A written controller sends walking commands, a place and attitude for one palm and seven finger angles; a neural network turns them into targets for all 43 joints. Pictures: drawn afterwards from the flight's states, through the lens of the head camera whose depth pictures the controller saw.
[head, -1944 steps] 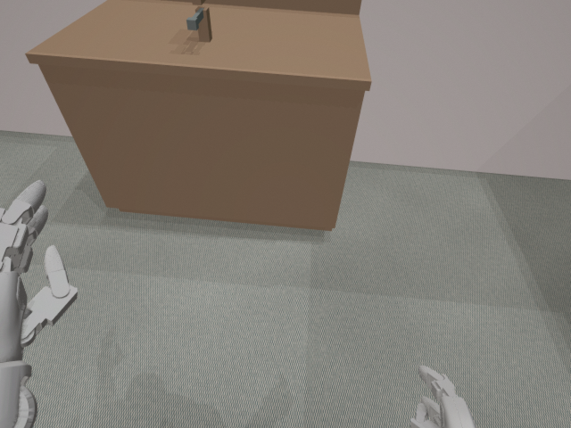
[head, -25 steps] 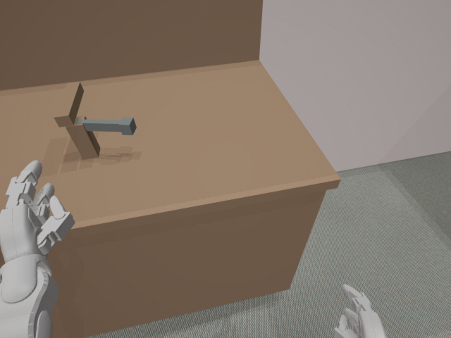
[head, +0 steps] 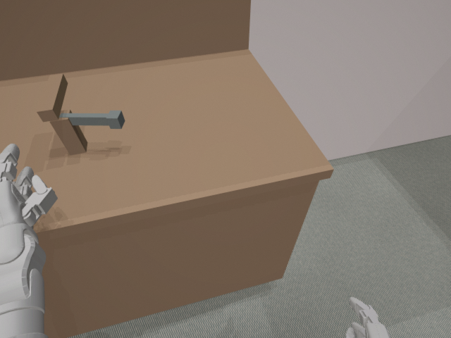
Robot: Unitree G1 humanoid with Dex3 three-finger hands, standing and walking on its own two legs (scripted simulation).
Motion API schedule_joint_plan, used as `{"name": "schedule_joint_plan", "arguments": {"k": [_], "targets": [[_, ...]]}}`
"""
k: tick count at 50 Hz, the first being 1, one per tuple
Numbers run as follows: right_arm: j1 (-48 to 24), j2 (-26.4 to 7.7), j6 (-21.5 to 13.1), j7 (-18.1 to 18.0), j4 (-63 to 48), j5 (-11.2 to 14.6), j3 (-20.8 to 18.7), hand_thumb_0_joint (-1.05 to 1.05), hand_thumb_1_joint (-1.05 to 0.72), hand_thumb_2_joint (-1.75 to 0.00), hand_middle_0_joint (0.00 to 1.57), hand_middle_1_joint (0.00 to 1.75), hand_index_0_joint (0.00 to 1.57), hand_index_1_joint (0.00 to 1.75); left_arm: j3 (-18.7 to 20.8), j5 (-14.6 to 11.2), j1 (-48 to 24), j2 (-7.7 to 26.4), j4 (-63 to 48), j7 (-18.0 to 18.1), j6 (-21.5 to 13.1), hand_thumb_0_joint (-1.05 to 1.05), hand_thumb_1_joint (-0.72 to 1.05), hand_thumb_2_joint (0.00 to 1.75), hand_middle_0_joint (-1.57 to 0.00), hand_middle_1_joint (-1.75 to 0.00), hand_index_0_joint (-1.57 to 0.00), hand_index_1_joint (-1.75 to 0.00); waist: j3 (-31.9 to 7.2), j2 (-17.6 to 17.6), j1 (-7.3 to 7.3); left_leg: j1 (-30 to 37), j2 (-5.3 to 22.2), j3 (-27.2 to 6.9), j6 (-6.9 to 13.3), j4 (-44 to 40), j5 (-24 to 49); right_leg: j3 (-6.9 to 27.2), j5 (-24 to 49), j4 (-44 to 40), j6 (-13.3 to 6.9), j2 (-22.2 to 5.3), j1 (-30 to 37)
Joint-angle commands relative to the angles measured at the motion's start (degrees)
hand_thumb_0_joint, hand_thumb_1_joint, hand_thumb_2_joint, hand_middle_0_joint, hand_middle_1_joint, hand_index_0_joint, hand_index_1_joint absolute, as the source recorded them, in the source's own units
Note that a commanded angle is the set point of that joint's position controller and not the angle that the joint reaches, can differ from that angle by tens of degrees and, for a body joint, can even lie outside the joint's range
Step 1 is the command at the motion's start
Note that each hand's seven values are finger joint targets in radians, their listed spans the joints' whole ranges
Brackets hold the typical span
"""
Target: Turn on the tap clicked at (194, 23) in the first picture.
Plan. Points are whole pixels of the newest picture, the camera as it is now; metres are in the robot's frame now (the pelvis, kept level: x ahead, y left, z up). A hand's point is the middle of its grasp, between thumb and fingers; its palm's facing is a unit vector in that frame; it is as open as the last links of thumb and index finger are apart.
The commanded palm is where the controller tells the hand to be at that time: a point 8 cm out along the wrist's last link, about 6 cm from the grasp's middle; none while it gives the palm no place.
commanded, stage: reach beside the lever's end, fingers flat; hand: left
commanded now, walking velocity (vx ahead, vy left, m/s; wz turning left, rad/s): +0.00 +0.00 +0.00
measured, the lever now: (115, 119) +0.50 +0.29 +0.12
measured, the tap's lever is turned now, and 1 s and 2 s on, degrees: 74 74 74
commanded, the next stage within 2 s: push the lever round in 0.92 s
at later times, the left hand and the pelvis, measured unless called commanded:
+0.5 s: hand (60, 167) +0.37 +0.36 +0.10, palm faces +0.56 -0.83 -0.08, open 7.8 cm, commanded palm +0.33 +0.39 +0.10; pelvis +0.00 +0.01 -0.01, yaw -1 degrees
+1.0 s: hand (57, 167) +0.37 +0.36 +0.10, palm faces +0.56 -0.82 -0.07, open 7.8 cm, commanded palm +0.33 +0.39 +0.09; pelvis +0.01 +0.02 -0.01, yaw -1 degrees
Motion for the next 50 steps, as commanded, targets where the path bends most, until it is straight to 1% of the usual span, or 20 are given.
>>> {"name": "schedule_joint_plan", "arguments": {"k": [1, 4, 6, 9, 10, 13, 14, 16, 19, 21, 26, 31, 35, 38, 42, 43, 44, 45, 47, 50], "targets": [[-3.0, -7.6, -2.5, -0.6, -7.6, 0.3, -2.5, 0.0, -0.9, -0.9, 0.2, 0.3, 0.2, 0.3, 4.7, 0.3, -18.4, 17.3, -9.3, -0.6, -6.2, 0.0, 0.9, 0.9, -0.16, -0.19, -0.16, -0.19, -10.8, 2.5, -0.83, 2.2, -1.8, -0.5, 1.8, -4.2, 9.0, 3.3, 11.9, -4.7, 1.2, 0.2, 3.7], [-1.8, -8.0, -2.1, -0.5, -7.4, 0.2, -2.8, 0.0, -0.9, -0.9, 0.2, 0.3, 0.2, 0.3, 6.1, 0.3, -18.4, 19.0, -5.4, -1.3, -6.9, 0.0, 0.9, 0.9, -0.16, -0.18, -0.16, -0.18, -11.5, 1.9, -0.65, 1.2, -1.9, -0.5, 1.9, -3.8, 9.1, 3.3, 12.4, -4.3, 1.3, 0.3, 3.6], [-1.2, -8.1, -1.7, -0.5, -7.4, 0.4, -2.9, 0.0, -0.9, -0.9, 0.2, 0.3, 0.2, 0.3, 5.7, 0.7, -21.6, 19.6, -4.6, -1.7, -7.6, 0.0, 0.9, 0.9, -0.16, -0.17, -0.16, -0.17, -11.8, 3.1, -1.38, 1.3, -1.7, -0.6, 2.0, -3.3, 8.8, 3.4, 11.9, -4.1, 1.3, 0.4, 2.6], [-0.1, -8.5, -1.2, -0.5, -7.0, 0.3, -2.9, 0.0, -0.9, -0.9, 0.2, 0.3, 0.2, 0.3, 6.3, 0.8, -23.8, 21.1, 0.5, -2.3, -8.2, 0.0, 0.9, 0.9, -0.16, -0.17, -0.16, -0.17, -10.8, 1.9, -1.81, -0.9, -1.8, -0.7, 2.1, -3.0, 7.0, 3.7, 10.5, -4.1, 1.4, 0.3, 1.6], [0.4, -8.8, -0.9, -0.6, -6.8, 0.3, -3.0, 0.0, -0.9, -0.9, 0.2, 0.3, 0.2, 0.3, 6.9, 1.0, -25.3, 22.3, 2.0, -2.4, -8.5, 0.0, 0.9, 0.9, -0.16, -0.16, -0.16, -0.16, -11.3, 0.9, -2.24, -1.3, -1.8, -0.7, 2.2, -2.8, 6.6, 3.7, 10.0, -4.0, 1.5, 0.4, 1.3], [2.0, -9.0, -0.5, -0.6, -6.2, 0.1, -3.1, 0.0, -0.9, -0.9, 0.2, 0.3, 0.2, 0.3, 7.0, 1.9, -30.9, 24.4, 5.2, -2.8, -10.1, 0.0, 0.9, 0.9, -0.15, -0.16, -0.15, -0.16, -12.4, 2.9, -3.02, -1.2, -1.6, -1.1, 2.2, -2.2, 6.3, 3.8, 9.4, -3.6, 1.4, 0.5, 0.0], [2.6, -9.1, -0.3, -0.5, -6.2, 0.0, -3.2, 0.0, -0.9, -0.9, 0.2, 0.3, 0.2, 0.3, 6.5, 2.0, -31.0, 23.8, 6.3, -3.0, -10.8, 0.0, 0.9, 0.9, -0.15, -0.15, -0.15, -0.15, -13.2, 2.3, -3.14, -1.1, -1.6, -1.0, 2.3, -1.8, 7.0, 3.7, 10.2, -3.2, 1.4, 0.7, -0.1], [3.5, -9.2, -0.1, -0.2, -6.3, -0.1, -3.3, 0.0, -0.9, -0.9, 0.2, 0.3, 0.2, 0.3, 6.7, 2.4, -32.3, 24.9, 6.6, -3.3, -12.3, 0.0, 0.9, 0.9, -0.15, -0.15, -0.15, -0.15, -15.4, 4.2, -2.81, -0.7, -1.5, -1.2, 2.3, -1.2, 8.3, 3.7, 11.3, -2.4, 1.2, 0.8, 0.1], [4.8, -9.4, 0.5, 0.1, -6.0, -0.1, -3.3, 0.0, -0.9, -0.9, 0.2, 0.3, 0.2, 0.3, 6.7, 2.6, -32.5, 25.1, 11.6, -3.9, -13.1, 0.0, 0.9, 0.9, -0.15, -0.15, -0.15, -0.15, -14.8, 3.4, -3.14, -1.9, -1.4, -1.2, 2.2, -0.9, 8.4, 3.6, 11.7, -2.0, 1.3, 0.9, -0.7], [5.8, -9.8, 1.2, 0.1, -5.8, -0.1, -3.4, 0.0, -0.9, -0.9, 0.2, 0.3, 0.2, 0.3, 8.4, 3.0, -34.3, 27.9, 14.1, -4.0, -13.5, 0.0, 0.9, 0.9, -0.15, -0.15, -0.15, -0.15, -14.9, 3.8, -3.04, -2.7, -1.3, -1.4, 2.2, -0.8, 8.3, 3.5, 11.1, -1.7, 1.2, 1.0, -1.0], [8.0, -10.1, 2.3, 0.7, -6.0, -0.4, -3.8, 0.0, -0.9, -0.9, 0.2, 0.3, 0.2, 0.3, 9.9, 3.8, -34.9, 29.6, 16.9, -3.7, -15.3, 0.0, 0.9, 0.9, -0.15, -0.15, -0.15, -0.15, -17.2, 3.5, -2.99, -2.6, -1.1, -1.4, 2.3, 0.3, 11.9, 3.4, 13.9, -0.5, 1.2, 1.4, -0.9], [8.3, -9.8, 3.1, 1.5, -7.1, -0.4, -4.3, 0.0, -0.9, -0.9, 0.2, 0.3, 0.2, 0.3, 7.6, 3.6, -32.5, 26.0, 11.7, -3.6, -16.9, 0.0, 0.9, 0.9, -0.15, -0.15, -0.15, -0.15, -20.8, 6.9, -2.34, 1.6, -0.5, -1.9, 1.8, 0.6, 17.5, 3.0, 15.7, 0.2, 0.9, 1.9, -1.0], [8.0, -9.9, 3.7, 1.6, -7.3, -0.1, -4.3, 0.0, -0.9, -0.9, 0.2, 0.3, 0.2, 0.3, 9.4, 2.5, -28.9, 26.1, 11.7, -3.2, -15.1, 0.0, 0.9, 0.9, -0.15, -0.15, -0.15, -0.15, -18.1, 2.8, -2.05, -1.0, -0.4, -1.6, 1.7, -0.1, 17.1, 2.8, 16.2, -0.1, 1.1, 2.0, 0.1], [7.1, -9.5, 3.7, 1.6, -8.1, -0.1, -4.3, 0.0, -0.9, -0.9, 0.2, 0.3, 0.2, 0.3, 10.3, 2.6, -26.7, 26.3, 8.1, -2.4, -14.4, 0.0, 0.9, 0.9, -0.15, -0.15, -0.15, -0.15, -18.7, 5.1, -1.23, -0.2, -0.5, -1.4, 1.6, -0.4, 18.6, 2.9, 16.4, -0.1, 1.1, 2.0, 1.0], [6.6, -9.3, 3.7, 1.1, -7.3, -0.3, -4.0, 0.0, -0.9, -0.9, 0.2, 0.3, 0.2, 0.3, 9.2, 3.3, -30.9, 25.8, 7.2, -1.8, -14.4, 0.0, 0.9, 0.9, -0.15, -0.15, -0.15, -0.15, -16.2, 4.8, -3.04, -0.1, -0.2, -1.7, 1.6, -0.3, 16.2, 2.8, 14.6, -0.3, 1.0, 2.2, -1.3], [6.3, -9.2, 3.6, 0.9, -7.4, -0.4, -3.9, 0.0, -0.9, -0.9, 0.2, 0.3, 0.2, 0.3, 9.0, 3.4, -31.7, 26.0, 5.9, -2.0, -14.9, 0.0, 0.9, 0.9, -0.15, -0.15, -0.15, -0.15, -16.9, 6.5, -2.87, 0.5, -0.1, -1.8, 1.3, -0.4, 16.5, 2.8, 14.3, -0.1, 0.9, 2.2, -1.3], [6.2, -9.0, 3.4, 0.8, -7.4, -0.4, -3.8, 0.0, -0.9, -0.9, 0.2, 0.3, 0.2, 0.3, 7.7, 3.5, -30.8, 24.3, 6.4, -2.3, -14.7, 0.0, 0.9, 0.9, -0.15, -0.15, -0.15, -0.15, -16.7, 6.7, -2.87, 1.0, -0.2, -1.8, 1.3, -0.3, 16.5, 2.8, 14.0, -0.2, 0.8, 2.2, -1.6], [6.0, -9.0, 3.2, 0.7, -7.1, -0.3, -3.8, 0.0, -0.9, -0.9, 0.2, 0.3, 0.2, 0.3, 6.3, 3.4, -32.9, 23.5, 5.9, -2.6, -14.7, 0.0, 0.9, 0.9, -0.15, -0.15, -0.15, -0.15, -16.4, 6.7, -3.74, 1.7, -0.1, -2.1, 1.2, -0.3, 15.8, 2.6, 13.4, -0.3, 0.9, 2.2, -2.7], [6.0, -9.0, 3.0, 0.3, -6.8, -0.2, -3.9, 0.0, -0.9, -0.9, 0.2, 0.3, 0.2, 0.3, 5.6, 3.2, -33.2, 22.8, 5.8, -3.0, -14.5, 0.0, 0.9, 0.9, -0.15, -0.15, -0.15, -0.15, -17.5, 7.5, -3.61, 3.1, 0.1, -2.3, 1.0, -0.1, 17.0, 2.7, 13.7, -0.4, 0.8, 2.1, -2.9], [5.7, -9.0, 2.8, 0.2, -6.8, 0.0, -3.7, 0.0, -0.9, -0.9, 0.2, 0.3, 0.2, 0.3, 5.0, 2.6, -31.0, 21.6, 8.1, -3.7, -12.8, 0.0, 0.9, 0.9, -0.15, -0.15, -0.15, -0.15, -16.6, 4.4, -3.23, 1.8, 0.0, -2.4, 0.9, -0.5, 16.7, 2.3, 14.3, -0.6, 0.8, 2.0, -2.0]]}}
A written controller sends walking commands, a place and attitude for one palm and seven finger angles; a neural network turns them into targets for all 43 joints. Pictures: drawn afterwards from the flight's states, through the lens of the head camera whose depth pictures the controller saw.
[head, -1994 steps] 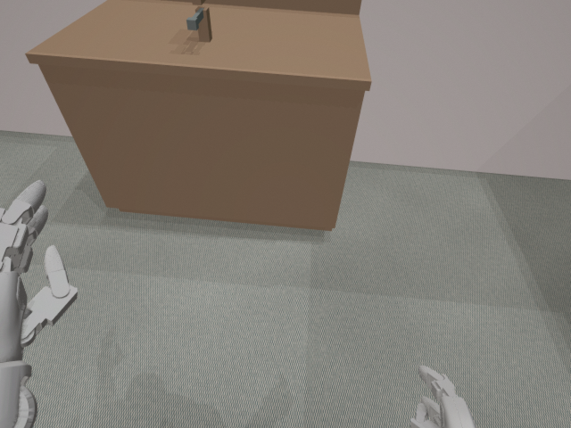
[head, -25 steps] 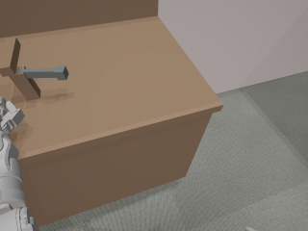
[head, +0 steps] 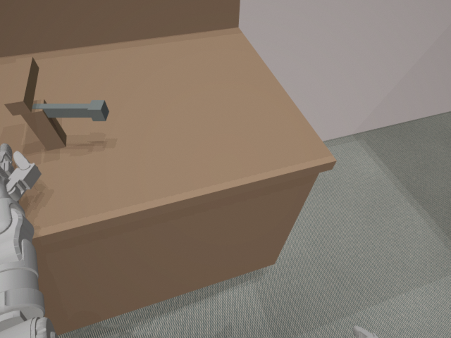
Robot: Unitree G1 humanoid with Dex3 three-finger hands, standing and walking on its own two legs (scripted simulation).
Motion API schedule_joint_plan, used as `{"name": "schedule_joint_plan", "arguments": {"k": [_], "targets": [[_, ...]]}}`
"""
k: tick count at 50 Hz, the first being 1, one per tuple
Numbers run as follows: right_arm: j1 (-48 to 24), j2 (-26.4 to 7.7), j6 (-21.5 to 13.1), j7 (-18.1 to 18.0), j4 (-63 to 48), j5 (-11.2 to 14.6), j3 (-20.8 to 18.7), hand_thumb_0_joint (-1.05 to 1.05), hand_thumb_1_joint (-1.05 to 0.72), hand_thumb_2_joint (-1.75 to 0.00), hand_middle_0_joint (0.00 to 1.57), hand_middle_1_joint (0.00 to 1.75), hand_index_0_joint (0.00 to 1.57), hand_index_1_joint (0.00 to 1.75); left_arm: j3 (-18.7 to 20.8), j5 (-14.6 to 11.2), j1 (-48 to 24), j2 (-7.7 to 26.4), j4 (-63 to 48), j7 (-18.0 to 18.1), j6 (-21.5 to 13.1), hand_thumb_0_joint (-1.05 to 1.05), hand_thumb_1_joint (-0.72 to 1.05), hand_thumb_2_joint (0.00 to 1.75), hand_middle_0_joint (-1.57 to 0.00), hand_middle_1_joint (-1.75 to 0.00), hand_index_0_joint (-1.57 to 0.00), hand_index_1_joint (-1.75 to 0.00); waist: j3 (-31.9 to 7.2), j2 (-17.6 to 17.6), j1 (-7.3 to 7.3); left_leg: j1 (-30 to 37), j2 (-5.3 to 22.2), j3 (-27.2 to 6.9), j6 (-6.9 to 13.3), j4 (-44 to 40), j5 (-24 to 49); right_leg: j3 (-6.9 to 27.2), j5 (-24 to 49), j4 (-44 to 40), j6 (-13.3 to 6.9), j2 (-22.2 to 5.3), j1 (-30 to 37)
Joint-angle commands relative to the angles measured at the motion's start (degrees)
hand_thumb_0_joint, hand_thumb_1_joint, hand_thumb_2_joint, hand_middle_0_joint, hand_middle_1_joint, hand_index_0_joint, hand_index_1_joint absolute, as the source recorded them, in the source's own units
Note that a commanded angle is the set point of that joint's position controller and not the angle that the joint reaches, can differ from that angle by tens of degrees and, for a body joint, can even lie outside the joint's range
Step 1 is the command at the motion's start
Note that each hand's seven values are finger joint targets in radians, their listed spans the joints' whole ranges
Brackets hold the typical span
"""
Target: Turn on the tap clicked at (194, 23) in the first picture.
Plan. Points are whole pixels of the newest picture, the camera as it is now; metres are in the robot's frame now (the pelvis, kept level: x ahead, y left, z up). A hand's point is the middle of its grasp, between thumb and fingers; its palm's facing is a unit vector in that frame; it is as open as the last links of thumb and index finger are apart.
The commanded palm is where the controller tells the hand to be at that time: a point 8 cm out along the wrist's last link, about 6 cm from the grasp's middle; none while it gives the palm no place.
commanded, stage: push the lever round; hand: left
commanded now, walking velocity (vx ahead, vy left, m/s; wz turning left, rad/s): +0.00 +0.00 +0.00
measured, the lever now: (98, 110) +0.48 +0.27 +0.13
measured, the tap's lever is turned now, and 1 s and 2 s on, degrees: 74 74 74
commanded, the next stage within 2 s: none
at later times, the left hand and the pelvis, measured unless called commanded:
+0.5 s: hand (55, 166) +0.36 +0.32 +0.10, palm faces +0.57 -0.82 -0.07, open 7.8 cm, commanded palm +0.32 +0.35 +0.10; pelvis +0.00 -0.01 +0.00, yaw +0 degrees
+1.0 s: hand (63, 168) +0.36 +0.30 +0.11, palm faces +0.60 -0.80 -0.05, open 7.8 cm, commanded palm +0.31 +0.32 +0.10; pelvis -0.01 -0.01 +0.00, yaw +0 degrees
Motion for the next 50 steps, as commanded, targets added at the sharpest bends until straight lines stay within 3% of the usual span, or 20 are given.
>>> {"name": "schedule_joint_plan", "arguments": {"k": [1, 4, 5, 6, 7, 8, 10, 11, 13, 15, 19, 23, 25, 27, 34, 37, 42, 45, 47, 50], "targets": [[1.0, -9.1, -2.4, -1.3, -5.6, 0.5, -2.7, 0.0, -0.9, -0.9, 0.2, 0.3, 0.2, 0.3, -0.4, -0.6, -18.4, 16.0, -11.8, -0.8, -2.4, 0.0, 0.9, 0.9, -0.15, -0.15, -0.15, -0.15, -14.0, 5.4, -0.8, 9.9, -0.3, -2.9, -0.3, -6.1, 19.9, 1.7, 15.6, -3.2, -0.6, 1.6, 4.9], [0.4, -8.8, -2.6, -1.3, -6.0, 0.5, -2.7, 0.0, -0.9, -0.9, 0.2, 0.3, 0.2, 0.3, -0.2, -0.8, -18.2, 15.7, -12.0, -0.1, -1.7, 0.0, 0.9, 0.9, -0.15, -0.15, -0.15, -0.15, -15.2, 4.5, 0.0, 9.8, -0.6, -2.8, -0.4, -6.5, 18.9, 1.6, 15.4, -3.4, -0.6, 1.4, 5.8], [0.3, -8.9, -2.7, -1.3, -6.2, 0.5, -2.5, 0.0, -0.9, -0.9, 0.2, 0.3, 0.2, 0.3, -0.5, -0.6, -18.9, 15.7, -12.1, 0.3, -1.7, 0.0, 0.9, 0.9, -0.15, -0.15, -0.15, -0.15, -15.0, 3.3, -0.39, 9.4, -0.6, -2.9, -0.3, -6.4, 19.0, 1.5, 15.7, -3.3, -0.5, 1.4, 6.0], [0.3, -8.9, -2.6, -1.4, -5.9, 0.4, -2.5, 0.0, -0.9, -0.9, 0.2, 0.3, 0.2, 0.3, 0.2, -0.1, -20.5, 16.9, -12.7, 0.8, -2.0, 0.0, 0.9, 0.9, -0.15, -0.15, -0.15, -0.15, -14.8, 4.4, -0.34, 9.5, -0.5, -2.9, -0.4, -6.1, 19.7, 1.7, 16.2, -3.2, -0.6, 1.4, 6.0], [0.1, -8.6, -2.6, -1.2, -5.9, 0.3, -2.5, 0.0, -0.9, -0.9, 0.2, 0.3, 0.2, 0.3, -1.0, 0.1, -20.8, 15.5, -13.1, 1.1, -2.2, 0.0, 0.9, 0.9, -0.15, -0.15, -0.15, -0.15, -15.2, 5.7, -0.37, 10.1, -0.6, -2.7, -0.4, -6.0, 20.2, 1.8, 16.5, -3.2, -0.6, 1.3, 5.8], [0.1, -8.5, -2.6, -1.1, -5.9, 0.3, -2.6, 0.0, -0.9, -0.9, 0.2, 0.3, 0.2, 0.3, -0.2, 0.2, -18.9, 15.7, -12.5, 1.5, -2.4, 0.0, 0.9, 0.9, -0.15, -0.15, -0.15, -0.15, -15.1, 4.8, -0.06, 9.9, -0.6, -2.6, -0.4, -6.0, 20.0, 1.7, 16.2, -3.2, -0.6, 1.5, 5.9], [-0.4, -8.4, -2.8, -1.0, -6.0, 0.2, -2.4, 0.0, -0.9, -0.9, 0.2, 0.3, 0.2, 0.3, -2.5, 0.6, -21.4, 13.9, -14.0, 1.9, -3.2, 0.0, 0.9, 0.9, -0.15, -0.15, -0.15, -0.15, -15.1, 5.1, -0.72, 10.3, -0.6, -2.5, -0.4, -5.9, 19.5, 1.8, 16.2, -3.1, -0.5, 1.4, 5.6], [-0.1, -8.5, -2.8, -1.0, -6.1, 0.1, -2.6, 0.0, -0.9, -0.9, 0.2, 0.3, 0.2, 0.3, -0.9, 0.7, -20.3, 15.2, -14.9, 2.4, -3.5, 0.0, 0.9, 0.9, -0.15, -0.15, -0.15, -0.15, -16.6, 5.3, 0.13, 10.7, -0.5, -2.8, -0.5, -5.8, 21.2, 1.7, 16.8, -2.8, -0.7, 1.5, 6.7], [-0.4, -8.3, -2.8, -1.0, -5.9, 0.1, -2.5, 0.0, -0.9, -0.9, 0.2, 0.3, 0.2, 0.3, -0.4, 0.6, -18.8, 15.5, -14.3, 2.7, -3.4, 0.0, 0.9, 0.9, -0.15, -0.15, -0.15, -0.15, -16.9, 5.5, 0.38, 10.3, -0.5, -2.5, -0.5, -5.8, 21.2, 1.9, 17.4, -2.9, -0.7, 1.4, 7.4], [-0.9, -8.3, -2.5, -1.1, -5.7, 0.2, -2.3, 0.0, -0.9, -0.9, 0.2, 0.3, 0.2, 0.3, -0.9, 0.6, -19.5, 15.0, -12.5, 2.8, -2.7, 0.0, 0.9, 0.9, -0.15, -0.15, -0.15, -0.15, -14.1, 3.8, -0.34, 8.2, -0.7, -1.9, 0.0, -6.1, 17.8, 2.0, 16.3, -3.6, -0.4, 1.2, 7.1], [-1.1, -8.3, -2.4, -1.4, -5.8, 0.0, -2.2, 0.0, -0.9, -0.9, 0.2, 0.3, 0.2, 0.3, -0.5, 0.8, -21.0, 15.7, -13.7, 3.4, -2.6, 0.0, 0.9, 0.9, -0.15, -0.15, -0.15, -0.15, -15.8, 4.0, -0.24, 8.2, -0.9, -1.5, 0.3, -6.4, 17.3, 2.3, 17.0, -3.8, -0.3, 1.1, 8.7], [-0.7, -8.4, -2.1, -1.4, -5.2, -0.1, -2.3, 0.0, -0.9, -0.9, 0.2, 0.3, 0.2, 0.3, 0.8, 0.8, -19.0, 16.8, -10.0, 3.4, -3.0, 0.0, 0.9, 0.9, -0.15, -0.15, -0.15, -0.15, -14.3, 2.2, -0.13, 6.2, -1.0, -1.1, 0.7, -6.2, 15.5, 2.8, 16.8, -4.2, -0.1, 1.0, 9.3], [-0.6, -8.5, -1.8, -1.6, -4.8, 0.0, -2.2, 0.0, -0.9, -0.9, 0.2, 0.3, 0.2, 0.3, 0.9, 1.0, -21.4, 17.9, -9.2, 3.0, -3.2, 0.0, 0.9, 0.9, -0.15, -0.15, -0.15, -0.15, -13.5, 3.1, -0.63, 5.4, -1.1, -0.8, 0.8, -6.3, 13.9, 3.2, 15.9, -4.4, 0.0, 0.8, 8.8], [-0.6, -8.2, -1.9, -1.5, -5.0, 0.1, -2.3, 0.0, -0.9, -0.9, 0.2, 0.3, 0.2, 0.3, -1.8, 1.2, -24.1, 15.6, -11.2, 2.8, -3.8, 0.0, 0.9, 0.9, -0.15, -0.15, -0.15, -0.15, -15.3, 5.3, -1.14, 7.2, -1.1, -1.0, 0.8, -6.1, 14.2, 3.3, 15.6, -4.4, -0.1, 0.8, 8.3], [-0.1, -8.7, -1.9, -1.2, -4.8, 0.2, -2.6, 0.0, -0.9, -0.9, 0.2, 0.3, 0.2, 0.3, 0.7, 0.0, -19.3, 16.7, -8.7, 3.0, -3.7, 0.0, 0.9, 0.9, -0.15, -0.15, -0.15, -0.15, -15.4, 1.5, 0.0, 5.4, -1.2, -0.6, 1.0, -6.0, 14.6, 3.5, 17.6, -4.2, 0.2, 0.7, 10.3], [-0.3, -8.6, -1.6, -1.1, -5.1, 0.1, -2.5, 0.0, -0.9, -0.9, 0.2, 0.3, 0.2, 0.3, 1.3, 0.5, -20.1, 17.7, -10.2, 3.4, -3.6, 0.0, 0.9, 0.9, -0.15, -0.15, -0.15, -0.15, -15.4, 3.4, 0.08, 5.3, -1.2, -0.4, 1.0, -6.0, 15.1, 3.7, 18.3, -4.0, 0.2, 0.5, 10.6], [-1.0, -8.2, -1.9, -0.8, -5.0, -0.2, -2.7, 0.0, -0.9, -0.9, 0.2, 0.3, 0.2, 0.3, -1.0, 0.9, -20.3, 14.0, -13.4, 5.8, -4.7, 0.0, 0.9, 0.9, -0.15, -0.15, -0.15, -0.15, -15.1, 3.7, -0.45, 6.8, -1.0, -0.7, 0.9, -5.8, 15.3, 3.1, 17.1, -4.0, 0.1, 0.9, 9.0], [-1.7, -8.1, -2.1, -0.7, -5.1, -0.3, -2.8, 0.0, -0.9, -0.9, 0.2, 0.3, 0.2, 0.3, -3.5, 1.1, -19.8, 10.6, -14.6, 7.2, -4.4, 0.0, 0.9, 0.9, -0.15, -0.15, -0.15, -0.15, -14.9, 4.0, -0.6, 7.5, -1.0, -0.9, 0.8, -6.3, 14.4, 2.8, 15.5, -4.4, -0.1, 1.0, 8.2], [-1.9, -8.1, -2.1, -0.9, -4.8, -0.4, -2.7, 0.0, -0.9, -0.9, 0.2, 0.3, 0.2, 0.3, -3.1, 1.4, -19.5, 10.9, -14.3, 8.4, -3.8, 0.0, 0.9, 0.9, -0.15, -0.15, -0.15, -0.15, -14.5, 2.8, -0.47, 7.1, -1.0, -1.2, 0.8, -6.5, 14.5, 2.7, 15.6, -4.5, -0.1, 0.8, 8.7], [-2.8, -7.7, -2.1, -0.9, -4.8, -0.5, -2.6, 0.0, -0.9, -0.9, 0.2, 0.3, 0.2, 0.3, -5.4, 2.1, -20.9, 8.2, -15.3, 10.0, -2.8, 0.0, 0.9, 0.9, -0.15, -0.15, -0.15, -0.15, -14.2, 3.3, -0.76, 7.5, -1.0, -1.3, 0.6, -6.9, 13.2, 2.5, 13.9, -5.0, -0.2, 0.8, 7.9]]}}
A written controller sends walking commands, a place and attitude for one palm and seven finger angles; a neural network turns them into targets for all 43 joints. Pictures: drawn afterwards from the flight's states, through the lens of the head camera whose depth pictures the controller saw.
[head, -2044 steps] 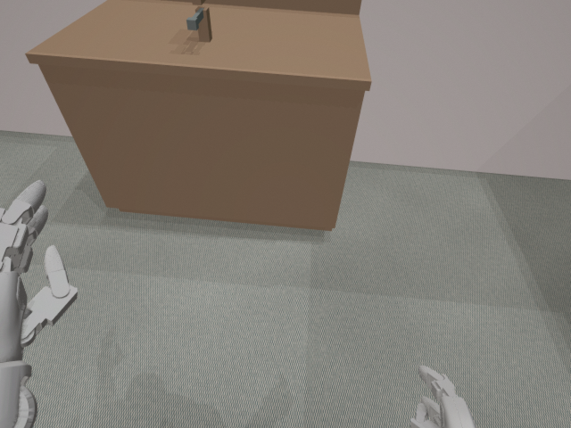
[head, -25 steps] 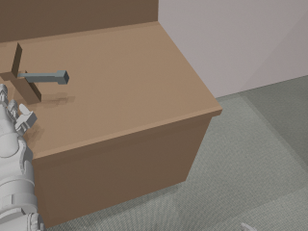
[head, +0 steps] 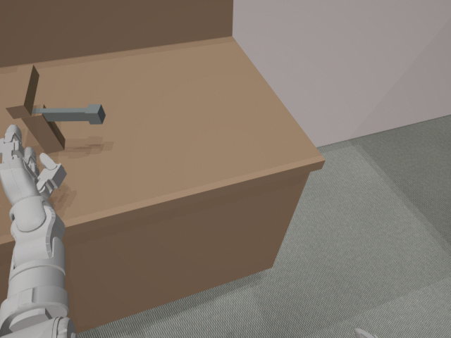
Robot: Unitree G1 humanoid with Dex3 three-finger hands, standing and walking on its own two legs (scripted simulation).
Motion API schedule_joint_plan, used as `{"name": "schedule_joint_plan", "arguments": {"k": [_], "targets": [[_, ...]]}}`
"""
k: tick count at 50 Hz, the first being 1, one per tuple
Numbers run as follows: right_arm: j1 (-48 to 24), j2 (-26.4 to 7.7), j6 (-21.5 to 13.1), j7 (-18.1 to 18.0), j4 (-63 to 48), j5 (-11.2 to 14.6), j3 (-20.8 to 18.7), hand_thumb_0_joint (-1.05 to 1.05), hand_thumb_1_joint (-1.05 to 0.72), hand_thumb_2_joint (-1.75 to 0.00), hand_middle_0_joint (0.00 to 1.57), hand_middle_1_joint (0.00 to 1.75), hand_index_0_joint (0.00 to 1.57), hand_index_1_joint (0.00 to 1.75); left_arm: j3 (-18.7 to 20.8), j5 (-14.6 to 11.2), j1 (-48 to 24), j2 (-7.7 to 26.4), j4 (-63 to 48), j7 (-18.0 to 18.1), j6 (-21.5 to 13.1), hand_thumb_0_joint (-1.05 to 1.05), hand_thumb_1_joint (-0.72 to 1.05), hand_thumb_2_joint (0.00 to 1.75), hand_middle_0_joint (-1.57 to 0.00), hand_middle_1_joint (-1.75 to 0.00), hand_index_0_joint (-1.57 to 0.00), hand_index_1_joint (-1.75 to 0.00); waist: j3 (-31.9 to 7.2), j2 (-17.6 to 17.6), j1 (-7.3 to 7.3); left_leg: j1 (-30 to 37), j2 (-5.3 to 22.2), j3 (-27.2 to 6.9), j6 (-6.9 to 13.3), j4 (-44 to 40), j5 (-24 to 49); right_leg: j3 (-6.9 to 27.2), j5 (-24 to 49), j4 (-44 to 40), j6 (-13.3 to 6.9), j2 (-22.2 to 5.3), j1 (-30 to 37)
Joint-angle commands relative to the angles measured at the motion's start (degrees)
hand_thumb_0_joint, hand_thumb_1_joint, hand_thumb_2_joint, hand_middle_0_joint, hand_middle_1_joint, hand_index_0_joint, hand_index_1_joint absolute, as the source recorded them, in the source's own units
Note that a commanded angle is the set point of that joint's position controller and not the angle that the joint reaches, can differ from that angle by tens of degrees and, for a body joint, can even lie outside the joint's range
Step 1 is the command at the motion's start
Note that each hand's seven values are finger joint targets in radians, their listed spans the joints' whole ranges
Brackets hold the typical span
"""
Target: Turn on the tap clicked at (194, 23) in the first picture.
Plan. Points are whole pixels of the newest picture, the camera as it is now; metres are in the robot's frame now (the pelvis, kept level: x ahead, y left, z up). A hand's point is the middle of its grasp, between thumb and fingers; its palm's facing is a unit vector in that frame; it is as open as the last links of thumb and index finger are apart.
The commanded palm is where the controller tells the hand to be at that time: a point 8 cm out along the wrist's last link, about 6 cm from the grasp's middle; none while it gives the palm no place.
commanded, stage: push the lever round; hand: left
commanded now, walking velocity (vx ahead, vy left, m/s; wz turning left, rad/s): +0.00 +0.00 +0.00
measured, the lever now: (95, 114) +0.49 +0.29 +0.12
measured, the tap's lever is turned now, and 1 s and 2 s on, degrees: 74 74 79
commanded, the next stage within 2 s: none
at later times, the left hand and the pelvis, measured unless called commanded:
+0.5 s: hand (83, 161) +0.39 +0.28 +0.11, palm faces +0.68 -0.73 -0.05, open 7.8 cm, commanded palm +0.34 +0.30 +0.10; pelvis -0.01 +0.01 +0.00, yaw +1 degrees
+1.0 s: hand (104, 149) +0.42 +0.25 +0.10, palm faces +0.77 -0.64 -0.07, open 7.8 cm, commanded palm +0.36 +0.27 +0.10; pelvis +0.00 +0.00 +0.00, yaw +0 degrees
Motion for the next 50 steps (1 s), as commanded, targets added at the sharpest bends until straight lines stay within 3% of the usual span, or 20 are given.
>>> {"name": "schedule_joint_plan", "arguments": {"k": [1, 5, 6, 7, 11, 12, 16, 20, 21, 24, 27, 30, 32, 36, 38, 40, 41, 43, 46, 50], "targets": [[-2.1, -7.6, -2.5, -0.9, -6.5, -0.1, -2.1, 0.0, -0.9, -0.9, 0.2, 0.3, 0.2, 0.3, -1.4, 1.3, -21.8, 13.3, -14.8, 2.8, -3.1, 0.0, 0.9, 0.9, -0.15, -0.15, -0.15, -0.15, -13.5, 4.2, -0.56, 6.5, -1.5, -1.3, 1.4, -6.1, 11.9, 2.6, 12.5, -4.8, 0.6, 0.1, 6.4], [-2.6, -7.4, -2.4, -0.8, -6.1, -0.8, -2.1, 0.0, -0.9, -0.9, 0.2, 0.3, 0.2, 0.3, -1.3, 2.4, -22.2, 12.3, -13.3, 6.0, -3.2, 0.0, 0.9, 0.9, -0.15, -0.15, -0.15, -0.15, -14.4, 1.6, -0.24, 6.1, -1.6, -1.5, 1.2, -6.1, 11.7, 2.5, 12.3, -4.8, 0.6, 0.0, 7.1], [-2.8, -7.4, -2.2, -0.8, -6.2, -1.0, -2.1, 0.0, -0.9, -0.9, 0.2, 0.3, 0.2, 0.3, -0.7, 2.9, -22.6, 13.1, -14.3, 6.7, -3.4, 0.0, 0.9, 0.9, -0.15, -0.15, -0.15, -0.15, -15.4, 2.8, 0.11, 6.5, -1.5, -1.6, 1.1, -6.1, 12.7, 2.4, 12.9, -4.6, 0.4, 0.0, 7.7], [-3.2, -7.0, -2.1, -0.6, -6.3, -0.9, -1.9, 0.0, -0.9, -0.9, 0.2, 0.3, 0.2, 0.3, -3.3, 3.3, -23.8, 10.4, -14.1, 7.1, -3.3, 0.0, 0.9, 0.9, -0.15, -0.15, -0.15, -0.15, -14.9, 3.7, -0.42, 7.0, -1.5, -1.4, 1.0, -6.0, 12.9, 2.4, 13.1, -4.5, 0.5, -0.1, 6.9], [-3.4, -7.1, -1.5, -0.6, -5.8, -1.3, -1.9, 0.0, -0.9, -0.9, 0.2, 0.3, 0.2, 0.3, -2.3, 4.1, -24.7, 10.8, -12.4, 9.3, -2.8, 0.0, 0.9, 0.9, -0.15, -0.15, -0.15, -0.15, -14.5, 1.7, -0.27, 6.1, -1.5, -1.8, 1.0, -6.4, 11.6, 2.2, 11.8, -4.9, 0.4, -0.1, 7.2], [-3.8, -6.8, -1.4, -0.4, -6.2, -1.3, -1.9, 0.0, -0.9, -0.9, 0.2, 0.3, 0.2, 0.3, -3.8, 4.3, -24.6, 8.9, -12.9, 9.7, -2.8, 0.0, 0.9, 0.9, -0.15, -0.15, -0.15, -0.15, -15.3, 3.2, -0.17, 6.7, -1.5, -1.6, 0.8, -6.4, 12.4, 2.2, 12.4, -4.7, 0.3, -0.3, 7.3], [-3.9, -6.9, -0.8, -0.3, -5.9, -1.5, -2.0, 0.0, -0.9, -0.9, 0.2, 0.3, 0.2, 0.3, -3.7, 5.0, -24.9, 8.5, -12.1, 11.8, -2.3, 0.0, 0.9, 0.9, -0.15, -0.15, -0.15, -0.15, -14.6, 1.4, -0.3, 6.2, -1.3, -1.9, 0.8, -6.4, 12.7, 2.1, 12.5, -4.8, 0.3, -0.1, 7.4], [-4.5, -6.5, -0.4, -0.1, -5.8, -1.8, -2.1, 0.0, -0.9, -0.9, 0.2, 0.3, 0.2, 0.3, -6.4, 5.8, -27.2, 4.9, -12.3, 14.3, -1.9, 0.0, 0.9, 0.9, -0.15, -0.15, -0.15, -0.15, -14.5, 2.0, -1.03, 6.4, -1.5, -1.6, 0.8, -6.3, 11.5, 2.2, 11.5, -5.1, 0.4, -0.3, 6.4], [-4.3, -6.7, -0.2, -0.2, -5.3, -1.9, -2.2, 0.0, -0.9, -0.9, 0.2, 0.3, 0.2, 0.3, -5.4, 6.3, -28.4, 6.2, -12.0, 15.1, -1.9, 0.0, 0.9, 0.9, -0.15, -0.15, -0.15, -0.15, -14.4, 1.2, -1.04, 6.3, -1.4, -2.2, 0.7, -6.5, 11.3, 2.0, 10.9, -5.1, 0.3, -0.2, 6.4], [-4.3, -6.4, -0.1, 0.1, -5.1, -2.2, -2.4, 0.0, -0.9, -0.9, 0.2, 0.3, 0.2, 0.3, -7.5, 7.1, -29.1, 3.1, -11.7, 16.8, -1.9, 0.0, 0.9, 0.9, -0.15, -0.15, -0.15, -0.15, -15.6, 2.0, -1.23, 7.1, -1.3, -2.0, 0.5, -6.1, 12.7, 1.9, 11.8, -4.6, 0.2, -0.2, 6.0], [-4.1, -6.5, 0.4, 0.1, -4.8, -2.6, -2.6, 0.0, -0.9, -0.9, 0.2, 0.3, 0.2, 0.3, -5.7, 7.9, -29.8, 4.9, -11.3, 18.7, -1.9, 0.0, 0.9, 0.9, -0.15, -0.15, -0.15, -0.15, -17.0, 1.4, -0.88, 6.7, -1.4, -2.0, 0.4, -6.0, 13.4, 1.9, 12.4, -4.3, 0.2, -0.3, 6.9], [-4.3, -6.2, 0.8, 0.3, -4.6, -2.7, -2.7, 0.0, -0.9, -0.9, 0.2, 0.3, 0.2, 0.3, -7.0, 8.7, -30.6, 2.9, -9.4, 20.2, -1.5, 0.0, 0.9, 0.9, -0.15, -0.15, -0.15, -0.15, -15.8, 0.8, -1.31, 5.8, -1.4, -1.6, 0.6, -5.8, 12.6, 1.9, 11.8, -4.6, 0.3, -0.3, 6.4], [-4.3, -6.2, 1.0, 0.4, -4.6, -2.9, -2.7, 0.0, -0.9, -0.9, 0.2, 0.3, 0.2, 0.3, -7.1, 9.2, -31.7, 2.5, -9.4, 21.4, -1.4, 0.0, 0.9, 0.9, -0.15, -0.15, -0.15, -0.15, -16.4, 2.1, -1.25, 6.1, -1.4, -1.8, 0.5, -5.9, 12.5, 1.9, 11.5, -4.5, 0.2, -0.3, 6.3], [-3.9, -6.3, 1.3, 0.5, -3.8, -3.4, -2.9, 0.0, -0.9, -0.9, 0.2, 0.3, 0.2, 0.3, -6.5, 10.4, -34.5, 2.5, -6.4, 23.9, -1.2, 0.0, 0.9, 0.9, -0.15, -0.15, -0.15, -0.15, -15.4, 0.6, -1.78, 4.9, -1.4, -1.9, 0.7, -5.7, 11.0, 1.8, 10.0, -4.6, 0.3, -0.2, 5.4], [-3.6, -6.2, 1.5, 0.8, -4.0, -3.5, -3.2, 0.0, -0.9, -0.9, 0.2, 0.3, 0.2, 0.3, -6.4, 10.8, -35.6, 2.6, -7.1, 25.0, -1.5, 0.0, 0.9, 0.9, -0.15, -0.15, -0.15, -0.15, -18.0, 0.6, -1.69, 5.4, -1.4, -1.7, 0.7, -5.4, 12.6, 2.0, 11.6, -4.1, 0.3, -0.4, 6.4], [-3.4, -6.0, 1.5, 1.0, -3.6, -3.8, -3.2, 0.0, -0.9, -0.9, 0.2, 0.3, 0.2, 0.3, -7.0, 11.2, -35.3, 1.2, -5.6, 26.0, -1.4, 0.0, 0.9, 0.9, -0.15, -0.15, -0.15, -0.15, -17.8, 1.1, -1.93, 5.2, -1.5, -1.2, 0.7, -4.8, 13.4, 2.0, 12.8, -4.0, 0.3, -0.4, 6.2], [-3.2, -6.2, 1.8, 1.0, -3.3, -3.9, -3.2, 0.0, -0.9, -0.9, 0.2, 0.3, 0.2, 0.3, -5.0, 11.5, -34.4, 3.2, -4.0, 26.5, -1.2, 0.0, 0.9, 0.9, -0.15, -0.15, -0.15, -0.15, -17.2, 0.5, -1.44, 4.3, -1.5, -1.6, 0.7, -5.0, 12.8, 1.9, 12.0, -4.1, 0.2, -0.3, 6.3], [-3.1, -6.2, 2.2, 1.0, -3.3, -3.9, -3.3, 0.0, -0.9, -0.9, 0.2, 0.3, 0.2, 0.3, -5.6, 11.7, -37.4, 2.7, -2.8, 27.1, -1.0, 0.0, 0.9, 0.9, -0.15, -0.15, -0.15, -0.15, -16.9, -1.3, -2.46, 3.5, -1.5, -1.1, 1.1, -4.9, 11.2, 2.2, 11.2, -4.5, 0.6, -0.6, 6.2], [-2.7, -6.1, 2.4, 1.3, -3.4, -4.2, -3.6, 0.0, -0.9, -0.9, 0.2, 0.3, 0.2, 0.3, -4.0, 12.3, -37.7, 4.1, -4.1, 28.2, -1.6, 0.0, 0.9, 0.9, -0.15, -0.15, -0.15, -0.15, -19.5, 1.1, -1.6, 4.6, -1.7, -0.8, 1.1, -4.4, 14.2, 2.3, 14.2, -3.8, 0.3, -0.5, 7.6], [-2.3, -5.8, 2.5, 1.9, -3.2, -4.4, -3.7, 0.0, -0.9, -0.9, 0.2, 0.3, 0.2, 0.3, -6.4, 12.7, -37.3, 0.6, -3.2, 29.2, -1.5, 0.0, 0.9, 0.9, -0.15, -0.15, -0.15, -0.15, -18.5, 0.8, -2.47, 4.0, -1.6, -0.4, 1.1, -3.6, 15.4, 2.2, 15.9, -3.4, 0.5, -0.5, 6.9]]}}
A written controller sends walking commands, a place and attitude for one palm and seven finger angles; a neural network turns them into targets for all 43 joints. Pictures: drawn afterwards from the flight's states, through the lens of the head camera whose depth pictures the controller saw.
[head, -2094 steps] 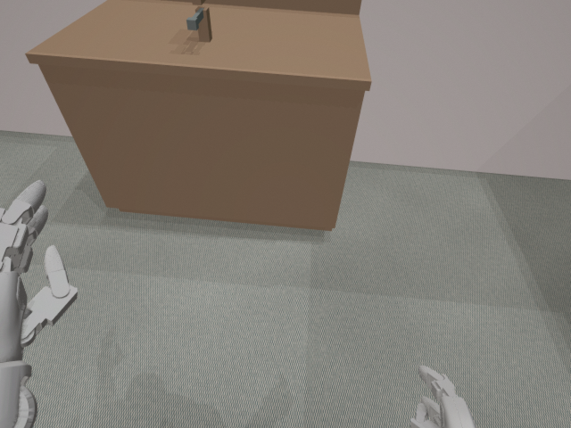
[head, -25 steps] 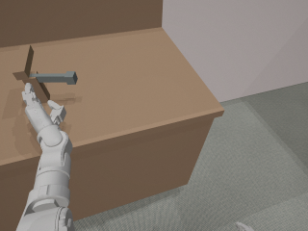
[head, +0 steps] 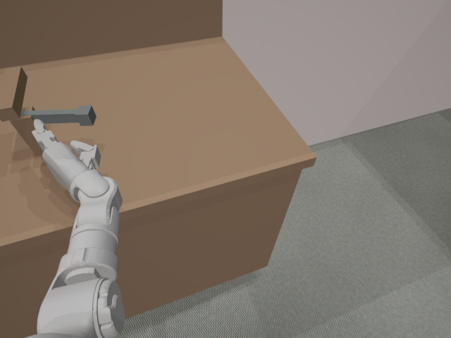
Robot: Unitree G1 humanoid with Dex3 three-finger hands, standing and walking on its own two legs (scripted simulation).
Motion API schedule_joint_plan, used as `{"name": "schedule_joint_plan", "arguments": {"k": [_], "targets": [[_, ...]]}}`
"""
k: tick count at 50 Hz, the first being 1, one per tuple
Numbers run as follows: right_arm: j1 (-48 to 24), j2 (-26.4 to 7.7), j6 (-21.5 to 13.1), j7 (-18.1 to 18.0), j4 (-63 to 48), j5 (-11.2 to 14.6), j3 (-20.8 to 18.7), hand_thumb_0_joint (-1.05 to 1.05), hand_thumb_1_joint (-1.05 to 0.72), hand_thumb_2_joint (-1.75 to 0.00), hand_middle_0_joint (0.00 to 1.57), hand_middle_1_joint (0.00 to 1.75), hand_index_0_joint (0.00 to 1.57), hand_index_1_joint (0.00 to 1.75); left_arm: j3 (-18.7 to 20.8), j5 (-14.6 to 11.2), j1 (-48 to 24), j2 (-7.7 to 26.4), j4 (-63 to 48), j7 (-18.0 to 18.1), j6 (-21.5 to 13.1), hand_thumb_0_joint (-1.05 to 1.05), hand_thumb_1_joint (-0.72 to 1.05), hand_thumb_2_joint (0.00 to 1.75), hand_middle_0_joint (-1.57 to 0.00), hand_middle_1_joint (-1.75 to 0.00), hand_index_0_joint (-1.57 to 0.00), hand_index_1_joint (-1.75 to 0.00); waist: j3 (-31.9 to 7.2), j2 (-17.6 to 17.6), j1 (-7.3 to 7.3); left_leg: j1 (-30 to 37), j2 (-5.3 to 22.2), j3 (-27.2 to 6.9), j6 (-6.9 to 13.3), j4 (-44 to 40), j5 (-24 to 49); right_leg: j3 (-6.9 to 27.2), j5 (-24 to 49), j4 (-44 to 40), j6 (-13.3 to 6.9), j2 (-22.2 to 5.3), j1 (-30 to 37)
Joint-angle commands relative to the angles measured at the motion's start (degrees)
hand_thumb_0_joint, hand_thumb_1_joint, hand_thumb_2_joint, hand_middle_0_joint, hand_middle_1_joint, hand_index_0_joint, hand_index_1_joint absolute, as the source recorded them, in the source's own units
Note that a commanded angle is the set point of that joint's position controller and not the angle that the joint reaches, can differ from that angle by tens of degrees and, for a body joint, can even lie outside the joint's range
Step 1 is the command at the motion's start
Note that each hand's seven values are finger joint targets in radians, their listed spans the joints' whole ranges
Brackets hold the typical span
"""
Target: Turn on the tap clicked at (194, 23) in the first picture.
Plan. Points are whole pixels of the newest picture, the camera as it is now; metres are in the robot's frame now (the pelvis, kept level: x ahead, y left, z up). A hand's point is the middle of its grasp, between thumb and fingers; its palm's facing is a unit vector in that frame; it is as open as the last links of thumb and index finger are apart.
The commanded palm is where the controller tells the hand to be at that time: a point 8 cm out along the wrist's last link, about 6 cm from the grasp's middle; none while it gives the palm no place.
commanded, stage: push the lever round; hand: left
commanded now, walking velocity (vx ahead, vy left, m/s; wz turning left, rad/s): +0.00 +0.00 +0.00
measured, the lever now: (86, 115) +0.50 +0.28 +0.13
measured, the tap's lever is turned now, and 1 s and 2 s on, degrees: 74 79 86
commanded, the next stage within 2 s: lift the hand up off the lever in 1.56 s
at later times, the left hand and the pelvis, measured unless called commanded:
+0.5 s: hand (110, 142) +0.45 +0.23 +0.10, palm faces +0.81 -0.57 -0.09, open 7.8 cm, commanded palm +0.40 +0.25 +0.10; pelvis +0.00 +0.00 +0.00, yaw +1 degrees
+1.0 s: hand (117, 136) +0.47 +0.22 +0.10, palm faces +0.85 -0.51 -0.12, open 8.0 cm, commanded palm +0.42 +0.23 +0.10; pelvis +0.00 -0.01 -0.01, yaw +1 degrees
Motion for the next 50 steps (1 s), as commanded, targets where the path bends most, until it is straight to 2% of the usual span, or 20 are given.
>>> {"name": "schedule_joint_plan", "arguments": {"k": [1, 2, 4, 5, 6, 7, 10, 16, 19, 22, 25, 26, 29, 31, 32, 38, 41, 42, 47, 50], "targets": [[-0.7, -8.0, -1.8, -0.4, -5.5, -0.2, -2.4, 0.0, -0.9, -0.9, 0.2, 0.3, 0.2, 0.3, -1.5, 2.1, -23.4, 10.6, -11.0, 1.5, -3.5, 0.0, 0.9, 0.9, -0.15, -0.15, -0.15, -0.15, -16.0, 0.0, -0.16, 5.9, -1.2, -0.4, 1.2, -4.1, 14.0, 2.1, 14.7, -4.2, 0.5, -0.1, 9.0], [-0.7, -8.1, -1.7, -0.3, -5.5, -0.1, -2.4, 0.0, -0.9, -0.9, 0.2, 0.3, 0.2, 0.3, -1.6, 1.9, -24.8, 10.7, -10.6, 1.8, -3.4, 0.0, 0.9, 0.9, -0.15, -0.15, -0.15, -0.15, -15.2, -0.4, -0.68, 5.7, -1.2, -0.3, 1.3, -4.3, 13.0, 2.3, 13.9, -4.6, 0.7, -0.3, 8.5], [-0.8, -8.0, -1.6, -0.4, -5.8, -0.2, -2.6, 0.0, -0.9, -0.9, 0.2, 0.3, 0.2, 0.3, -0.8, 1.7, -25.1, 11.2, -11.7, 2.3, -3.6, 0.0, 0.9, 0.9, -0.15, -0.15, -0.15, -0.15, -17.3, 0.1, -0.25, 5.9, -1.4, 0.1, 1.5, -4.1, 13.1, 2.7, 14.1, -4.7, 0.7, -0.3, 9.7], [-0.9, -7.9, -1.7, -0.3, -5.4, -0.3, -2.5, 0.0, -0.9, -0.9, 0.2, 0.3, 0.2, 0.3, -2.0, 1.9, -26.6, 10.1, -11.1, 2.5, -3.5, 0.0, 0.9, 0.9, -0.15, -0.15, -0.15, -0.15, -16.3, 0.0, -0.99, 5.8, -1.4, 0.1, 1.5, -3.9, 12.7, 2.5, 13.9, -4.8, 0.8, -0.3, 8.8], [-0.6, -8.0, -1.6, -0.3, -5.0, -0.4, -2.5, 0.0, -0.9, -0.9, 0.2, 0.3, 0.2, 0.3, -0.9, 2.3, -28.0, 11.5, -11.3, 2.9, -3.7, 0.0, 0.9, 0.9, -0.15, -0.15, -0.15, -0.15, -16.4, 1.3, -0.86, 6.1, -1.4, -0.3, 1.4, -4.1, 12.5, 2.5, 13.3, -4.7, 0.7, -0.3, 8.4], [-0.3, -7.9, -1.6, -0.3, -5.0, -0.5, -2.6, 0.0, -0.9, -0.9, 0.2, 0.3, 0.2, 0.3, -0.7, 2.5, -27.7, 11.6, -10.7, 3.3, -3.9, 0.0, 0.9, 0.9, -0.15, -0.15, -0.15, -0.15, -17.1, 0.3, -0.72, 5.9, -1.4, -0.3, 1.4, -4.0, 13.1, 2.5, 13.8, -4.4, 0.7, -0.3, 8.9], [-0.5, -7.7, -1.7, 0.1, -4.7, -0.7, -2.6, 0.0, -0.9, -0.9, 0.2, 0.3, 0.2, 0.3, -2.5, 3.1, -30.1, 9.3, -9.5, 4.2, -4.3, 0.0, 0.9, 0.9, -0.15, -0.15, -0.15, -0.15, -16.6, 0.3, -1.6, 5.8, -1.3, -0.3, 1.4, -3.7, 12.1, 2.2, 12.6, -4.3, 0.7, -0.3, 7.3], [0.5, -8.0, -1.4, 0.7, -4.0, -1.5, -2.9, 0.0, -0.9, -0.9, 0.2, 0.3, 0.2, 0.3, -0.2, 3.7, -31.2, 10.4, -6.2, 6.3, -4.1, 0.0, 0.9, 0.9, -0.15, -0.15, -0.15, -0.15, -18.7, 1.1, -1.21, 5.8, -1.4, -0.7, 1.1, -3.1, 13.8, 1.9, 13.4, -3.4, 0.5, -0.2, 7.1], [0.9, -7.7, -1.3, 1.3, -3.8, -1.7, -2.8, 0.0, -0.9, -0.9, 0.2, 0.3, 0.2, 0.3, -2.1, 4.2, -33.1, 7.6, -3.8, 7.4, -3.5, 0.0, 0.9, 0.9, -0.15, -0.15, -0.15, -0.15, -17.2, 0.0, -2.1, 4.9, -1.3, -0.6, 1.1, -3.1, 13.1, 1.5, 12.4, -3.4, 0.6, -0.2, 5.7], [1.4, -7.9, -0.8, 1.5, -3.7, -2.0, -3.0, 0.0, -0.9, -0.9, 0.2, 0.3, 0.2, 0.3, 1.2, 4.9, -35.1, 11.2, -3.4, 8.8, -3.4, 0.0, 0.9, 0.9, -0.15, -0.15, -0.15, -0.15, -19.1, 0.6, -1.72, 4.6, -1.3, -0.7, 1.2, -2.7, 13.6, 1.8, 13.0, -3.0, 0.7, -0.3, 6.2], [1.8, -7.6, -0.9, 2.0, -3.4, -2.4, -2.9, 0.0, -0.9, -0.9, 0.2, 0.3, 0.2, 0.3, -0.1, 5.9, -36.8, 9.0, -1.1, 10.0, -3.1, 0.0, 0.9, 0.9, -0.15, -0.15, -0.15, -0.15, -18.4, -0.3, -2.37, 3.4, -1.2, -0.5, 1.2, -2.1, 13.5, 1.4, 12.7, -2.5, 0.8, -0.2, 5.0], [2.0, -7.9, -0.7, 2.0, -2.8, -2.6, -3.0, 0.0, -0.9, -0.9, 0.2, 0.3, 0.2, 0.3, 1.5, 6.6, -38.0, 11.0, -0.8, 10.5, -3.2, 0.0, 0.9, 0.9, -0.15, -0.15, -0.15, -0.15, -18.9, 0.8, -2.33, 3.8, -1.1, -0.9, 1.1, -2.0, 13.6, 1.5, 12.3, -2.3, 0.6, -0.2, 4.4], [2.6, -7.5, -1.0, 2.7, -3.2, -2.9, -3.2, 0.0, -0.9, -0.9, 0.2, 0.3, 0.2, 0.3, 0.6, 6.7, -37.3, 9.1, -2.1, 11.5, -3.1, 0.0, 0.9, 0.9, -0.15, -0.15, -0.15, -0.15, -22.3, 1.6, -1.99, 5.2, -1.0, -0.5, 0.9, -1.2, 16.2, 1.3, 14.5, -1.6, 0.6, 0.0, 5.0], [3.2, -8.0, -0.7, 2.7, -2.4, -3.1, -3.2, 0.0, -0.9, -0.9, 0.2, 0.3, 0.2, 0.3, 2.1, 7.3, -38.1, 10.9, -0.3, 11.9, -2.4, 0.0, 0.9, 0.9, -0.15, -0.15, -0.15, -0.15, -20.4, 0.5, -2.26, 3.7, -0.9, -0.9, 0.9, -1.4, 15.5, 1.2, 14.0, -1.6, 0.6, 0.0, 4.7], [3.0, -7.7, -0.7, 2.9, -2.7, -2.9, -3.1, 0.0, -0.9, -0.9, 0.2, 0.3, 0.2, 0.3, 0.7, 7.2, -39.2, 9.5, -0.3, 12.0, -2.3, 0.0, 0.9, 0.9, -0.15, -0.15, -0.15, -0.15, -19.7, 0.7, -2.93, 3.5, -0.9, -0.6, 1.1, -1.4, 14.6, 1.3, 13.5, -1.8, 0.8, -0.1, 4.0], [4.1, -7.9, -1.0, 3.2, -1.9, -3.3, -3.3, 0.0, -0.9, -0.9, 0.2, 0.3, 0.2, 0.3, 2.0, 7.9, -42.7, 11.2, 1.0, 13.2, -1.9, 0.0, 0.9, 0.9, -0.15, -0.15, -0.15, -0.15, -21.3, 0.6, -3.47, 3.0, -1.0, -0.6, 1.4, -1.0, 13.4, 1.4, 12.6, -2.0, 1.0, -0.1, 3.7], [4.6, -7.9, -1.2, 3.4, -1.6, -3.5, -3.4, 0.0, -0.9, -0.9, 0.2, 0.3, 0.2, 0.3, 1.7, 8.6, -42.0, 10.7, 1.5, 13.3, -1.8, 0.0, 0.9, 0.9, -0.15, -0.15, -0.15, -0.15, -21.4, 1.7, -3.15, 3.4, -0.9, -0.7, 1.3, -0.9, 14.5, 1.2, 13.4, -1.7, 0.7, 0.1, 3.6], [4.6, -7.8, -1.2, 3.5, -1.7, -3.3, -3.3, 0.0, -0.9, -0.9, 0.2, 0.3, 0.2, 0.3, 0.9, 8.6, -42.8, 10.1, 1.5, 13.2, -1.9, 0.0, 0.9, 0.9, -0.15, -0.15, -0.15, -0.15, -21.1, 1.3, -3.8, 3.3, -0.9, -0.6, 1.5, -0.6, 14.2, 1.3, 13.5, -1.8, 0.9, -0.1, 3.2], [5.3, -8.0, -1.4, 3.3, -1.8, -3.3, -3.3, 0.0, -0.9, -0.9, 0.2, 0.3, 0.2, 0.3, 3.2, 8.6, -43.6, 13.6, 1.1, 13.1, -2.4, 0.0, 0.9, 0.9, -0.15, -0.15, -0.15, -0.15, -22.0, 0.9, -3.55, 1.8, -1.1, -0.2, 1.9, -0.6, 13.1, 1.9, 14.2, -2.0, 1.2, -0.3, 4.9], [5.2, -7.8, -1.5, 3.3, -1.8, -3.2, -3.2, 0.0, -0.9, -0.9, 0.2, 0.3, 0.2, 0.3, 2.1, 8.6, -44.0, 12.7, 1.7, 12.7, -2.6, 0.0, 0.9, 0.9, -0.15, -0.15, -0.15, -0.15, -21.0, 0.8, -4.03, 1.5, -1.1, 0.0, 2.0, -0.5, 12.4, 2.0, 14.0, -2.4, 1.3, -0.3, 4.8]]}}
